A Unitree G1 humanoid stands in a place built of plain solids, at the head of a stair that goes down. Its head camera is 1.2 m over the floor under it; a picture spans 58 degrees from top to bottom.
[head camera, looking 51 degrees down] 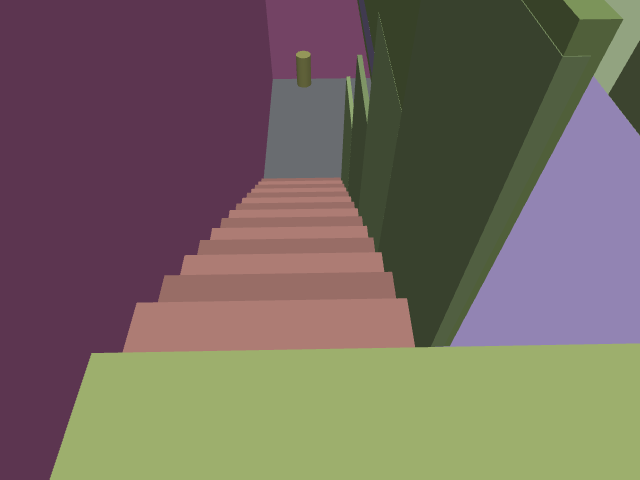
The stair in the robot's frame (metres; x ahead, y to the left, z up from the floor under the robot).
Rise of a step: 0.18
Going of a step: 0.25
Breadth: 1.00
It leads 1 degrees to the left of straight ahead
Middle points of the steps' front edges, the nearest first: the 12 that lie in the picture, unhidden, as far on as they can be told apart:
0.55 0.17 0.00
0.83 0.18 -0.18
1.08 0.18 -0.36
1.32 0.19 -0.54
1.57 0.19 -0.73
1.82 0.20 -0.91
2.06 0.20 -1.09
2.31 0.20 -1.27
2.55 0.21 -1.45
2.80 0.21 -1.63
3.05 0.22 -1.81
3.29 0.22 -2.00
